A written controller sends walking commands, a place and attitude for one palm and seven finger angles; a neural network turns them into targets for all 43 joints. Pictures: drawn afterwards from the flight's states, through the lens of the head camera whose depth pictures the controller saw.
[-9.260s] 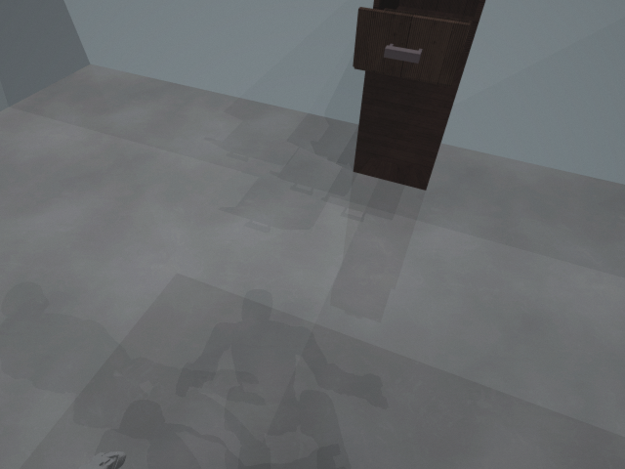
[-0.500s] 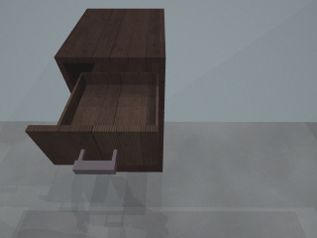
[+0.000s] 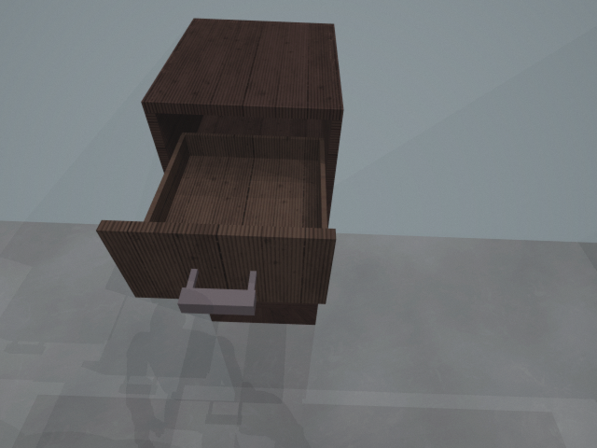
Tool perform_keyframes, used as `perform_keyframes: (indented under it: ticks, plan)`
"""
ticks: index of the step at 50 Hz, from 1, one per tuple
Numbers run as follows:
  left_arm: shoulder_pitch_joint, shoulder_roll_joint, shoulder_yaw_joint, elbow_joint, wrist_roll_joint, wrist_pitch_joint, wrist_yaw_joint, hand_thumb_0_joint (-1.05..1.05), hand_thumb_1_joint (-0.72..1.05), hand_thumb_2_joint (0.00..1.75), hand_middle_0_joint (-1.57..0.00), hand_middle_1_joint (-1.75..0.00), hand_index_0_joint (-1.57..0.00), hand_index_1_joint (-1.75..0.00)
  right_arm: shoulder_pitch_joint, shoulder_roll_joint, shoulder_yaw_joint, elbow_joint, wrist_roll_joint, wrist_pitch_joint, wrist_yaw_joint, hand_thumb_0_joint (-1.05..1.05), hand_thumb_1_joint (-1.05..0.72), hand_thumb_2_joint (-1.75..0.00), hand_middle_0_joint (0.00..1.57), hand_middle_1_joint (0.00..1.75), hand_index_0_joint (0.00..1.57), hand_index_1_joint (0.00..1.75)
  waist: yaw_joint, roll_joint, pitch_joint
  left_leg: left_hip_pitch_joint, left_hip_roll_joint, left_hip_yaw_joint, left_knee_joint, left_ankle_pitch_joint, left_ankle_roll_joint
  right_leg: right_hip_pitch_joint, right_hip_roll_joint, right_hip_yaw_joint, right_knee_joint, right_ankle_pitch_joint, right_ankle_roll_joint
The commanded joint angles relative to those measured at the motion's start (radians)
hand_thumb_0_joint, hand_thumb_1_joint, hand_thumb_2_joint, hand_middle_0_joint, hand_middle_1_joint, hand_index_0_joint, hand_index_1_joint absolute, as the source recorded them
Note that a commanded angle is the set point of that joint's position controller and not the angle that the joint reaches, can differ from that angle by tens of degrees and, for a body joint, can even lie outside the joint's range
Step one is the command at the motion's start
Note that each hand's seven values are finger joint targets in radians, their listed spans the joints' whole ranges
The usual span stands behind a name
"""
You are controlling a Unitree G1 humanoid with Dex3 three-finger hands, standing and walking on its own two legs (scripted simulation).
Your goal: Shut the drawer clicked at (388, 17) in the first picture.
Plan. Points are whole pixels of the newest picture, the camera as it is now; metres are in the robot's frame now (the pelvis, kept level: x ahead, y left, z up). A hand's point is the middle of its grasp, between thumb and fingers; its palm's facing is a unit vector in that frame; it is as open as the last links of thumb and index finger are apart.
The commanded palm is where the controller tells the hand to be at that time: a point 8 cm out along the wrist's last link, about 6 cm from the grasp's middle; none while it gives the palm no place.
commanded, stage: come to a stop and stand still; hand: left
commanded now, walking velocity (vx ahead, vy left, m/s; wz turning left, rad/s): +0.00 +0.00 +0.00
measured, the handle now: (220, 288) +0.34 +0.14 +0.00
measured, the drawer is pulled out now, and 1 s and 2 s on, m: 0.30 0.30 0.29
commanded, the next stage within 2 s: look again from close up in 0.10 s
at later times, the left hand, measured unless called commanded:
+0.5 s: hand out of the picture +0.00 +0.15 -0.18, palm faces +0.00 -0.99 -0.14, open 7.4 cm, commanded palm none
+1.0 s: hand (186, 383) +0.20 +0.16 -0.01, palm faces +0.16 -0.98 -0.11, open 6.9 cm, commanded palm +0.12 +0.20 -0.05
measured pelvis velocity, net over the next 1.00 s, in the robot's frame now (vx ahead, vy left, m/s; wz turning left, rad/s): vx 0.01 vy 0.00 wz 0.01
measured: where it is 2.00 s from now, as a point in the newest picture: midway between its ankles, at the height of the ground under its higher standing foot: outside the picture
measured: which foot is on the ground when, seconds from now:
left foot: down 0.00-1.00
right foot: down 0.00-1.00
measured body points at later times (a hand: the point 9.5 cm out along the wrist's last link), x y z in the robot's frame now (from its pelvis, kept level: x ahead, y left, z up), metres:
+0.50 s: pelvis +0.02 +0.00 +0.00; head +0.02 +0.02 +0.45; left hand +0.00 +0.21 -0.16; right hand +0.02 -0.22 -0.15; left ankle +0.04 +0.08 -0.74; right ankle +0.00 -0.13 -0.74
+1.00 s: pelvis +0.01 +0.00 -0.02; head +0.01 -0.01 +0.43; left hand +0.19 +0.21 -0.01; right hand +0.11 -0.26 -0.13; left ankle +0.04 +0.08 -0.74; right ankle +0.00 -0.12 -0.74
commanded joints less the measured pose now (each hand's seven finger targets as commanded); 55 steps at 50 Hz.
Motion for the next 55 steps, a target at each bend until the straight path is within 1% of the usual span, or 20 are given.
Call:
perform_keyframes:
  ticks: [1, 17, 22, 37, 38, 39, 40, 41, 42, 43, 44, 45, 46, 48, 49, 51, 52, 53, 54, 55]
  plan:
    - [0.072, 0.064, 0.012, -0.01, 0.003, -0.021, 0.005, 0.0, 0.9, 0.9, -0.2, -0.3, -0.2, -0.3, 0.023, -0.12, -0.02, -0.029, 0.002, -0.019, -0.013, 0.0, -0.9, -0.9, 0.2, 0.3, 0.2, 0.3, 0.008, 0.029, 0.068, -0.019, 0.133, -0.186, -0.182, -0.197, 0.001, -0.044, -0.043, 0.073, -0.096, -0.034, -0.045]
    - [0.092, 0.053, 0.005, 0.036, 0.0, -0.026, 0.011, 0.0, 0.9, 0.9, -0.2, -0.3, -0.2, -0.3, 0.007, -0.098, -0.01, 0.02, 0.01, -0.028, -0.02, 0.0, -0.9, -0.9, 0.2, 0.3, 0.2, 0.3, 0.006, 0.006, 0.056, 0.078, 0.126, -0.132, -0.128, 0.04, -0.004, -0.025, -0.058, 0.086, -0.119, 0.082, -0.034]
    - [0.088, 0.053, 0.005, 0.034, 0.0, -0.025, 0.011, 0.0, 0.9, 0.9, -0.2, -0.3, -0.2, -0.3, 0.004, -0.095, -0.009, 0.024, 0.009, -0.025, -0.02, 0.0, -0.9, -0.9, 0.2, 0.3, 0.2, 0.3, 0.006, 0.007, 0.084, 0.063, 0.124, -0.128, -0.14, 0.01, -0.007, -0.029, -0.057, 0.087, -0.13, 0.066, -0.034]
    - [0.085, 0.052, 0.009, 0.027, -0.002, -0.022, 0.011, 0.0, 0.9, 0.9, -0.2, -0.3, -0.2, -0.3, 0.024, -0.09, -0.008, 0.036, 0.009, -0.03, -0.022, 0.0, -0.9, -0.9, 0.2, 0.3, 0.2, 0.3, 0.01, 0.0, 0.059, 0.092, 0.129, -0.128, -0.152, 0.061, -0.004, -0.001, -0.059, 0.079, -0.127, 0.092, -0.031]
    - [0.085, 0.05, 0.009, 0.025, -0.001, -0.023, 0.012, 0.0, 0.9, 0.9, -0.2, -0.3, -0.2, -0.3, 0.027, -0.093, -0.008, 0.037, 0.009, -0.032, -0.022, 0.0, -0.9, -0.9, 0.2, 0.3, 0.2, 0.3, 0.01, -0.005, 0.058, 0.095, 0.128, -0.127, -0.141, 0.089, -0.004, 0.001, -0.061, 0.08, -0.124, 0.109, -0.03]
    - [0.072, 0.086, 0.008, 0.042, 0.021, -0.042, 0.046, 0.0, 0.9, 0.9, -0.2, -0.3, -0.2, -0.3, -0.038, -0.139, -0.007, -0.035, 0.009, -0.038, -0.018, 0.0, -0.9, -0.9, 0.2, 0.3, 0.2, 0.3, 0.016, -0.017, 0.094, 0.013, 0.152, -0.125, 0.03, 0.293, -0.032, -0.031, -0.077, 0.097, -0.115, 0.24, -0.03]
    - [-0.602, 0.273, 0.103, -1.532, -0.174, -0.237, 0.046, 0.0, 0.9, 0.9, -0.22, -0.32, -0.22, -0.32, -0.021, -0.305, -0.044, -0.403, 0.052, -0.174, -0.052, 0.0, -0.9, -0.9, 0.2, 0.3, 0.2, 0.3, -0.112, 0.177, -0.436, 0.383, 0.06, -0.118, -0.044, 0.247, -0.061, -0.025, 0.035, -0.014, -0.013, 0.231, -0.032]
    - [-0.203, 0.217, 0.094, -1.318, -0.102, -0.186, 0.097, 0.0, 0.9, 0.9, -0.24, -0.34, -0.24, -0.34, -0.107, -0.217, -0.006, -0.344, 0.048, -0.281, -0.078, 0.0, -0.9, -0.9, 0.2, 0.3, 0.2, 0.3, 0.0, 0.279, -0.448, 0.395, 0.125, -0.137, -0.08, 0.267, -0.085, -0.086, 0.047, -0.013, 0.105, 0.021, -0.052]
    - [0.092, 0.017, -0.039, -1.131, -0.116, -0.051, 0.131, 0.0, 0.9, 0.9, -0.26, -0.37, -0.26, -0.37, -0.097, -0.172, -0.022, -0.34, 0.058, -0.318, -0.064, 0.0, -0.9, -0.9, 0.2, 0.3, 0.2, 0.3, -0.022, 0.239, -0.229, 0.2, 0.12, -0.175, -0.146, 0.127, -0.119, -0.184, 0.043, -0.027, 0.166, -0.134, -0.037]
    - [0.084, -0.129, -0.151, -1.135, -0.145, -0.034, 0.12, 0.0, 0.9, 0.9, -0.28, -0.39, -0.28, -0.39, -0.07, -0.184, -0.013, -0.326, 0.066, -0.335, -0.058, 0.0, -0.9, -0.9, 0.2, 0.3, 0.2, 0.3, -0.035, 0.153, -0.073, 0.088, 0.097, -0.168, -0.128, -0.013, -0.089, -0.212, 0.037, -0.027, 0.157, -0.095, -0.035]
    - [0.046, -0.113, -0.159, -1.217, -0.164, -0.075, 0.107, 0.0, 0.9, 0.9, -0.3, -0.41, -0.3, -0.41, -0.096, -0.212, -0.024, -0.38, 0.07, -0.355, -0.058, 0.0, -0.9, -0.9, 0.2, 0.3, 0.2, 0.3, -0.04, 0.111, -0.003, 0.02, 0.088, -0.17, -0.075, -0.115, -0.063, -0.223, 0.037, -0.04, 0.101, -0.082, -0.035]
    - [0.045, -0.03, -0.092, -1.203, -0.148, -0.118, 0.104, 0.0, 0.9, 0.9, -0.32, -0.43, -0.32, -0.43, -0.106, -0.241, -0.035, -0.403, 0.052, -0.366, -0.055, 0.0, -0.9, -0.9, 0.2, 0.3, 0.2, 0.3, -0.059, 0.03, -0.002, -0.058, 0.066, -0.169, -0.014, -0.197, -0.047, -0.244, 0.04, -0.045, 0.056, -0.088, -0.033]
    - [0.076, -0.021, -0.063, -1.165, -0.144, -0.169, 0.088, 0.0, 0.9, 0.9, -0.34, -0.45, -0.34, -0.45, -0.108, -0.246, -0.043, -0.432, 0.036, -0.367, -0.052, 0.0, -0.9, -0.9, 0.2, 0.3, 0.2, 0.3, -0.071, -0.101, 0.005, -0.111, 0.056, -0.172, 0.047, -0.206, -0.043, -0.292, 0.047, -0.054, 0.063, -0.112, -0.033]
    - [0.268, -0.099, -0.071, -1.045, -0.155, -0.287, 0.012, 0.0, 0.9, 0.9, -0.38, -0.5, -0.38, -0.5, -0.145, -0.232, -0.066, -0.493, 0.026, -0.361, -0.026, 0.0, -0.9, -0.9, 0.2, 0.3, 0.2, 0.3, -0.014, -0.258, -0.033, -0.205, 0.057, -0.142, 0.147, -0.17, -0.057, -0.37, 0.064, -0.079, 0.152, -0.175, -0.037]
    - [0.363, -0.124, -0.062, -1.014, -0.177, -0.356, -0.045, 0.0, 0.9, 0.9, -0.4, -0.52, -0.4, -0.52, -0.175, -0.224, -0.074, -0.528, 0.022, -0.354, -0.011, 0.0, -0.9, -0.9, 0.2, 0.3, 0.2, 0.3, 0.022, -0.268, -0.055, -0.266, 0.05, -0.115, 0.206, -0.153, -0.063, -0.411, 0.065, -0.078, 0.204, -0.191, -0.039]
    - [0.445, -0.062, 0.034, -1.022, -0.216, -0.507, -0.165, 0.0, 0.9, 0.9, -0.44, -0.56, -0.44, -0.56, -0.213, -0.221, -0.094, -0.574, 0.02, -0.324, 0.021, 0.0, -0.9, -0.9, 0.2, 0.3, 0.2, 0.3, 0.058, -0.21, -0.105, -0.36, 0.038, -0.079, 0.306, -0.123, -0.077, -0.447, 0.06, -0.057, 0.292, -0.164, -0.048]
    - [0.42, -0.002, 0.077, -1.056, -0.205, -0.576, -0.193, 0.0, 0.9, 0.9, -0.46, -0.58, -0.46, -0.58, -0.206, -0.218, -0.097, -0.586, 0.021, -0.316, 0.035, 0.0, -0.9, -0.9, 0.2, 0.3, 0.2, 0.3, 0.071, -0.115, -0.144, -0.394, 0.035, -0.071, 0.351, -0.1, -0.076, -0.454, 0.055, -0.034, 0.347, -0.121, -0.057]
    - [0.337, 0.018, 0.056, -1.233, -0.197, -0.654, -0.221, 0.0, 0.9, 0.9, -0.48, -0.6, -0.48, -0.6, -0.226, -0.215, -0.1, -0.64, 0.013, -0.316, 0.044, 0.0, -0.9, -0.9, 0.2, 0.3, 0.2, 0.3, 0.067, 0.008, -0.236, -0.386, 0.032, -0.061, 0.398, -0.076, -0.064, -0.47, 0.051, -0.016, 0.406, -0.092, -0.061]
    - [0.318, 0.067, 0.076, -1.318, -0.179, -0.703, -0.228, 0.0, 0.9, 0.9, -0.5, -0.62, -0.5, -0.62, -0.228, -0.202, -0.106, -0.662, 0.01, -0.318, 0.047, 0.0, -0.9, -0.9, 0.2, 0.3, 0.2, 0.3, 0.067, 0.1, -0.312, -0.356, 0.04, -0.056, 0.437, -0.04, -0.054, -0.49, 0.052, 0.002, 0.444, -0.072, -0.067]
    - [0.341, 0.089, 0.095, -1.354, -0.173, -0.712, -0.22, 0.0, 0.9, 0.9, -0.52, -0.65, -0.52, -0.65, -0.223, -0.195, -0.106, -0.679, 0.009, -0.312, 0.046, 0.0, -0.9, -0.9, 0.2, 0.3, 0.2, 0.3, 0.067, 0.154, -0.335, -0.344, 0.046, -0.061, 0.453, -0.029, -0.05, -0.516, 0.054, 0.009, 0.46, -0.071, -0.071]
